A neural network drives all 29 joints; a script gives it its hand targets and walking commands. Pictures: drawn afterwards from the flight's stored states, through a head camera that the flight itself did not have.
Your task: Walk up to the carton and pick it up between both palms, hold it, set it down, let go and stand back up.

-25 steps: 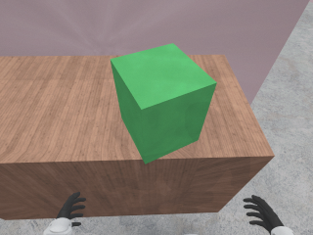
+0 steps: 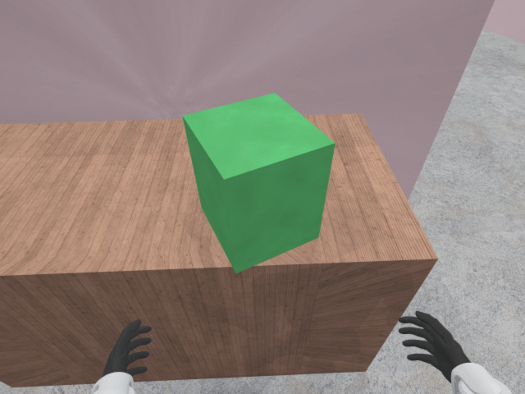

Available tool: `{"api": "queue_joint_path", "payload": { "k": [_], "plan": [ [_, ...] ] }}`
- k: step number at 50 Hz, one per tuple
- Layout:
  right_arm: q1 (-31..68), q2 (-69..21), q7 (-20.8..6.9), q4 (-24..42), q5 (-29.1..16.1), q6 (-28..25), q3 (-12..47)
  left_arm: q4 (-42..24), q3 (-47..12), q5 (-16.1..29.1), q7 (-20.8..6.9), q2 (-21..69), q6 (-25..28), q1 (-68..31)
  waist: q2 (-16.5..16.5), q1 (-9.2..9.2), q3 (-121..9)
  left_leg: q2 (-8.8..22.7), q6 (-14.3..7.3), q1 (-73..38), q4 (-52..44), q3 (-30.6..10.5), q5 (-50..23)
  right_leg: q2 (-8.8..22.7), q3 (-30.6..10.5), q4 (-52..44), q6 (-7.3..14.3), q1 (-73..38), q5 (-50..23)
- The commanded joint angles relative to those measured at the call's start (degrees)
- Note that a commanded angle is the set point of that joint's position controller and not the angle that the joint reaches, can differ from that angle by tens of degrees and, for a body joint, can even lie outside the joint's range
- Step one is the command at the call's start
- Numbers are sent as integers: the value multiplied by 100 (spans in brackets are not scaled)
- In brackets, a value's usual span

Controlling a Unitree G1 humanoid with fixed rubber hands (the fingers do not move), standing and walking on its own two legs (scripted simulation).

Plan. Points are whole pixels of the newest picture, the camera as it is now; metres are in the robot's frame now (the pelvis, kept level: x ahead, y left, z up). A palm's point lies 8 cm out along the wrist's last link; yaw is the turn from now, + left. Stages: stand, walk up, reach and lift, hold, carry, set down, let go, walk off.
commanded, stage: reach and lift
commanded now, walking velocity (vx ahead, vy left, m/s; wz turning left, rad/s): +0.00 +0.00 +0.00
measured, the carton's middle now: (255, 181) +0.50 +0.01 +0.05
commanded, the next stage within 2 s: none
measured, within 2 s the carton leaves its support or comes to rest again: neither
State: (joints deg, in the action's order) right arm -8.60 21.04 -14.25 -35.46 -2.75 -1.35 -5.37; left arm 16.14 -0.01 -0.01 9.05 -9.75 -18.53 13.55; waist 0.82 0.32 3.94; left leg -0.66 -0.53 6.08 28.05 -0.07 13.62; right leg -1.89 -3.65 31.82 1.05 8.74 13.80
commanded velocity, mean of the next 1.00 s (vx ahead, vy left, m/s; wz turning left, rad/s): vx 0.00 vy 0.00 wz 0.00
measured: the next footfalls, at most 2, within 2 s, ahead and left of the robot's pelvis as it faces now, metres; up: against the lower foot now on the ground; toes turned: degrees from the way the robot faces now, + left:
none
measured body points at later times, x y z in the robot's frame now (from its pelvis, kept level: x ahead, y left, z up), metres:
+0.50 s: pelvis +0.01 -0.01 +0.00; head -0.02 -0.02 +0.45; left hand +0.22 +0.19 +0.01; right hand +0.23 -0.29 +0.00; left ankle +0.04 +0.13 -0.73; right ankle +0.05 -0.10 -0.73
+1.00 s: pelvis +0.02 +0.00 +0.00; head +0.00 -0.01 +0.45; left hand +0.24 +0.16 +0.05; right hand +0.25 -0.30 +0.03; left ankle +0.04 +0.13 -0.73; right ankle +0.05 -0.10 -0.73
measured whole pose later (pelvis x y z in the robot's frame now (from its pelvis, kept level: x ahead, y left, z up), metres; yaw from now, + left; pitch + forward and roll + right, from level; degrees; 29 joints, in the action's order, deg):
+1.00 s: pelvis +0.02 +0.00 +0.00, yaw +0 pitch -4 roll +2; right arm -9.0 30.1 -18.7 -22.8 -22.0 -7.9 -3.6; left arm -10.3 -4.0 0.0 19.3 3.9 -15.2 16.5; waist 0.8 0.3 1.6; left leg -0.5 0.5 8.8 25.5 -0.1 12.5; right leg -1.9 -3.5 30.8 1.9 12.1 14.3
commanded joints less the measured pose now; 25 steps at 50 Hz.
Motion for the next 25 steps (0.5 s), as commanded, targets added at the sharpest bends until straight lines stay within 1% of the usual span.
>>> {"api": "queue_joint_path", "payload": {
  "k": [1, 2, 3, 4, 5, 6, 7, 8, 9, 10, 11, 12, 13, 15, 16, 17, 18, 19, 20, 21, 22, 23, 24, 25],
  "plan": [
    [444, 1796, -16, 1656, -520, -62, -735, -1645, -172, -5, 243, 11, 319, -644, 64, -224, -305, 426, -163, 1136, -1677, 148, 1618, -110, 387, -1162, -22, -510, 340],
    [467, 1768, -22, 1810, -555, -40, -725, -1726, -132, 9, 268, 27, 316, -675, 154, -216, -307, 398, -144, 1072, -1598, 140, 1565, -35, 260, -1229, -2, -424, 477],
    [471, 1762, -20, 1768, -621, -29, -711, -1819, -90, -64, 289, -5, 346, -700, 35, -235, -300, 356, -143, 1109, -1625, 161, 1500, -34, 257, -1247, 3, -456, 446],
    [504, 1728, -30, 1962, -640, -3, -689, -1893, -99, -3, 306, 40, 299, -664, 207, -273, -301, 346, -128, 943, -1571, 167, 1407, 19, 183, -1332, 18, -306, 566],
    [500, 1680, -43, 1950, -672, 21, -649, -1889, -102, -30, 326, 61, 304, -690, 173, -290, -265, 308, -84, 871, -1543, 187, 1364, 65, 146, -1387, 22, -192, 677],
    [557, 1850, -66, 1948, -709, 40, -733, -1963, -130, 25, 361, 79, 271, -674, 261, -300, -251, 308, -56, 706, -1528, 148, 1364, 62, 135, -1440, 49, 12, 878],
    [587, 1735, -65, 2130, -739, 69, -654, -2035, -94, 34, 365, 71, 248, -763, 346, -342, -281, 229, -28, 663, -1447, 227, 1268, 149, 9, -1534, 56, 92, 1082],
    [647, 1751, -56, 2152, -752, 93, -651, -2030, -107, 63, 375, 90, 221, -750, 435, -375, -189, 195, 6, 525, -1432, 221, 1132, 180, -8, -1610, 69, 258, 1123],
    [546, 1808, -72, 2266, -819, 100, -667, -2183, -115, 88, 405, 118, 218, -631, 431, -400, -242, 207, 17, 468, -1422, 197, 1029, 186, -22, -1639, 84, 276, 1053],
    [592, 1882, -96, 2178, -874, 95, -716, -2300, -162, 66, 442, 180, 214, -695, 313, -384, -225, 208, 30, 410, -1452, 191, 1084, 166, 22, -1626, 114, 363, 1047],
    [622, 1932, -139, 2190, -947, 93, -684, -2357, -205, 105, 481, 272, 206, -663, 330, -418, -369, 237, 22, 377, -1479, 149, 1066, 119, 108, -1568, 136, 329, 905],
    [598, 1922, -166, 2189, -1046, 54, -637, -2464, -211, 101, 512, 333, 216, -595, 307, -454, -376, 256, 33, 356, -1464, 147, 919, 113, 95, -1579, 177, 317, 759],
    [545, 1893, -162, 2203, -1099, 44, -573, -2477, -189, 108, 507, 335, 227, -554, 347, -458, -407, 221, 40, 325, -1414, 182, 709, 109, 94, -1596, 174, 333, 601],
    [508, 2061, -170, 2325, -1184, -5, -588, -2573, -202, 153, 534, 422, 240, -421, 502, -456, -396, 219, 45, 320, -1356, 141, 574, 137, 10, -1649, 187, 333, 635],
    [560, 2027, -185, 2507, -1199, -28, -557, -2630, -232, 190, 542, 430, 276, -465, 610, -516, -430, 196, 16, 362, -1297, 158, 613, 169, -68, -1672, 163, 319, 823],
    [495, 2054, -199, 2502, -1236, -52, -538, -2678, -243, 196, 547, 466, 310, -426, 609, -485, -466, 197, 18, 273, -1289, 164, 515, 159, -34, -1663, 171, 373, 680],
    [513, 2021, -216, 2637, -1288, -89, -461, -2722, -200, 226, 566, 521, 330, -425, 739, -522, -591, 190, -9, 274, -1217, 170, 460, 183, -106, -1673, 168, 366, 760],
    [511, 2068, -230, 2597, -1318, -118, -415, -2687, -225, 198, 572, 588, 332, -372, 706, -538, -632, 176, 9, 247, -1219, 185, 380, 164, -61, -1654, 176, 371, 678],
    [445, 1992, -252, 2677, -1404, -184, -364, -2867, -253, 211, 603, 672, 390, -290, 706, -554, -660, 207, 12, 205, -1235, 162, 305, 152, -49, -1646, 190, 404, 584],
    [403, 2078, -248, 2595, -1461, -194, -355, -2844, -278, 169, 628, 723, 408, -267, 652, -537, -544, 205, 31, 182, -1226, 154, 229, 148, -33, -1638, 198, 454, 480],
    [490, 2161, -288, 2552, -1526, -238, -401, -3042, -383, 160, 667, 798, 425, -337, 540, -453, -618, 250, 59, 143, -1256, 98, 396, 107, 25, -1582, 224, 518, 500],
    [433, 2212, -297, 2566, -1570, -260, -368, -3069, -392, 132, 693, 833, 447, -297, 590, -434, -633, 269, 66, 76, -1269, 87, 255, 66, 98, -1551, 253, 528, 262],
    [447, 2321, -321, 2402, -1575, -281, -390, -3206, -445, 98, 719, 916, 454, -282, 479, -397, -685, 291, 96, 14, -1297, 59, 225, 40, 142, -1503, 272, 559, 108],
    [433, 2377, -345, 2337, -1636, -305, -417, -3190, -480, 95, 742, 972, 460, -233, 518, -365, -678, 307, 80, -38, -1268, 41, 297, 24, 129, -1509, 286, 608, 158]
  ]
}}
